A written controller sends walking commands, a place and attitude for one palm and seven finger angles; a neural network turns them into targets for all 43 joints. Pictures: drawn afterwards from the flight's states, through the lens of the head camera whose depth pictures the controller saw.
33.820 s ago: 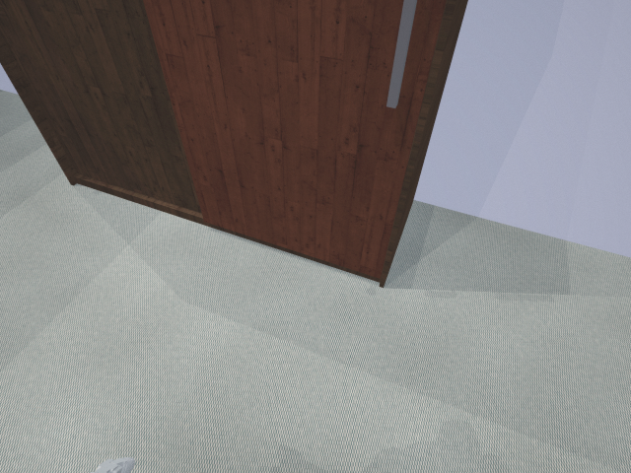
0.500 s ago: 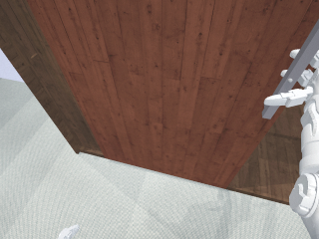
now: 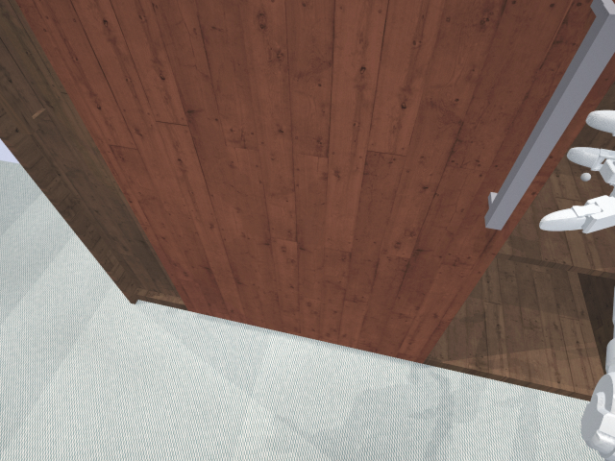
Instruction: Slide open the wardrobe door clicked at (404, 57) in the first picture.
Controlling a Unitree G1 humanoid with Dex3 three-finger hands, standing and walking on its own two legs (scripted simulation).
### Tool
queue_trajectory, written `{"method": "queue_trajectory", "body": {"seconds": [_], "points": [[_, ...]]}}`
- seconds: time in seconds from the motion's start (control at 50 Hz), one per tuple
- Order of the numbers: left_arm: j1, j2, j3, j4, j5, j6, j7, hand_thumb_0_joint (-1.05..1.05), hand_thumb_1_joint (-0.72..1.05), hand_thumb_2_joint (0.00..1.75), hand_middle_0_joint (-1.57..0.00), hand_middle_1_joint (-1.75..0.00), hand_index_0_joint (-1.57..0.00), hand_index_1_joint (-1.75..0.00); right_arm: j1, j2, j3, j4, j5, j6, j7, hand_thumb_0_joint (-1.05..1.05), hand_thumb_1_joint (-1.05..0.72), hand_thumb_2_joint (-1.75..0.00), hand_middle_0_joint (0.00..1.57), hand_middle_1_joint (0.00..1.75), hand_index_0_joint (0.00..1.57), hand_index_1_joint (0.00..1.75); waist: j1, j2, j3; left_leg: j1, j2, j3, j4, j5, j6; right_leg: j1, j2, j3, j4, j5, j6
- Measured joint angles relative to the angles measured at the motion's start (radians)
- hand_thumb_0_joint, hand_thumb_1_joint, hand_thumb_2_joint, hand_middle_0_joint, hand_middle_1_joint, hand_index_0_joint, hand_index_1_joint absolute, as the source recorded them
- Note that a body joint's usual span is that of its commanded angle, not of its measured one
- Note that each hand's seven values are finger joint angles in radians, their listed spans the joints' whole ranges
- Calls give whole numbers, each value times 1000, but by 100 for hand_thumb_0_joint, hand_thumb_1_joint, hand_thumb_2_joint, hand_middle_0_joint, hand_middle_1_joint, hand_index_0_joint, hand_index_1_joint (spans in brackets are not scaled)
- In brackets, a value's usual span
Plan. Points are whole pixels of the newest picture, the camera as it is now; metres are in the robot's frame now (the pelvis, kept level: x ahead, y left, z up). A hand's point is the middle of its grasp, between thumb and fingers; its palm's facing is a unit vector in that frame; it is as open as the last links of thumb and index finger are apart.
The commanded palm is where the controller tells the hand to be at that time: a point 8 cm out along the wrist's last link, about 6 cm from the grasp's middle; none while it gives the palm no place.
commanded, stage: slip the hand off the handle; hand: right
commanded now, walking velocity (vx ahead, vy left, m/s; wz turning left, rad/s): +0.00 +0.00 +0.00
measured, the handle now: (537, 133) +0.50 -0.23 +0.18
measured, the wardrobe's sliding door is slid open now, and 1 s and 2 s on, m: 0.55 0.55 0.55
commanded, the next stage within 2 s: draw the hand back to the body in 0.60 s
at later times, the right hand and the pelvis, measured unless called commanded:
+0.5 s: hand out of the picture +0.34 -0.27 +0.17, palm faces +0.27 +0.95 -0.12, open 14.7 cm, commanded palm +0.30 -0.31 +0.18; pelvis -0.01 +0.01 +0.00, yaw -2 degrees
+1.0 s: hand out of the picture +0.30 -0.26 +0.18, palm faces +0.14 +0.99 +0.01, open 14.7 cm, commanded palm +0.25 -0.30 +0.18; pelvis -0.01 +0.02 +0.00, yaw -1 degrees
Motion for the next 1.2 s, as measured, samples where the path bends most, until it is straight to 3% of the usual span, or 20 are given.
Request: {"method": "queue_trajectory", "body": {"seconds": [0.1, 0.2, 0.4, 0.5, 0.68, 0.74, 0.82, 0.88, 1.0, 1.1, 1.2], "points": [[-26, -17, -10, -24, -2, -6, -7, 1, 90, 89, -20, -30, -20, -30, 134, 72, -27, -158, 16, 28, -37, -1, 55, -20, 26, 115, 25, 115, -10, -5, -12, 28, 3, -17, -1, -6, -5, 37, 1, -17, -5, -9, -3], [-63, -36, -22, -47, -7, -14, -2, 1, 90, 89, -21, -30, -20, -30, 216, 88, -30, -269, 10, 94, -68, -1, 55, -20, 26, 115, 25, 115, -29, -5, -10, 55, 4, -12, -3, -8, -3, 62, 3, -12, -9, -9, -1], [-140, -26, -38, -45, -19, -41, 31, 1, 90, 89, -21, -30, -20, -30, 285, 113, 36, -405, 63, 160, -36, -1, 55, -20, 26, 115, 25, 115, -84, -13, 0, 101, 8, 27, -16, -2, 4, 91, 14, 26, -21, 12, 5], [-167, -24, -43, -49, -20, -57, 41, 1, 90, 89, -21, -30, -20, -30, 311, 128, 59, -432, 62, 186, -44, -1, 55, -20, 26, 115, 25, 115, -90, -12, 8, 109, 7, 38, -15, 1, 10, 100, 15, 36, -30, 26, 10], [-172, -35, -60, -25, -14, -77, 49, 1, 90, 89, -21, -30, -20, -30, 320, 115, 33, -433, 64, 153, -49, -1, 55, -20, 26, 115, 25, 115, -83, -6, 16, 118, -5, 41, -11, 4, 22, 113, 4, 42, -37, 35, 23], [-159, -33, -61, -18, -16, -78, 52, 1, 90, 89, -21, -30, -20, -30, 308, 90, 23, -400, 65, 162, -36, -1, 55, -20, 26, 115, 25, 115, -78, -11, 15, 114, -8, 41, -11, 5, 25, 111, 0, 43, -38, 38, 25], [-135, -16, -69, -7, -40, -84, 67, 1, 90, 89, -21, -30, -20, -30, 296, 78, -8, -349, 195, 226, 124, -1, 55, -20, 25, 115, 25, 115, -73, -20, 18, 141, -9, 42, -29, 11, 25, 135, 2, 44, -53, 42, 24], [-118, -5, -63, -20, -44, -96, 70, 2, 90, 89, -21, -30, -20, -30, 340, 80, -7, -389, 214, 249, 177, -1, 55, -20, 25, 115, 25, 115, -71, -29, 4, 149, -8, 31, -32, 10, 23, 149, 1, 32, -57, 37, 24], [-118, -4, -50, -54, -45, -110, 43, 2, 90, 89, -20, -30, -20, -30, 482, 117, -38, -533, 233, 251, 128, -1, 55, -20, 26, 115, 25, 115, -73, -31, -16, 151, -3, 9, -20, 1, 18, 167, 3, 11, -62, 30, 22], [-137, -12, -54, -66, -45, -117, 43, 2, 90, 89, -20, -30, -20, -30, 574, 148, -38, -648, 221, 285, 93, -1, 55, -20, 26, 115, 25, 115, -96, -22, -9, 168, -3, 15, -22, 0, 18, 178, 4, 16, -58, 28, 22], [-177, -20, -65, -63, -36, -141, 58, 2, 90, 89, -20, -30, -20, -30, 619, 177, -3, -758, 218, 276, 79, -1, 54, -20, 25, 114, 25, 115, -119, -26, 12, 194, -1, 33, -38, 7, 17, 189, 8, 34, -58, 33, 20]]}}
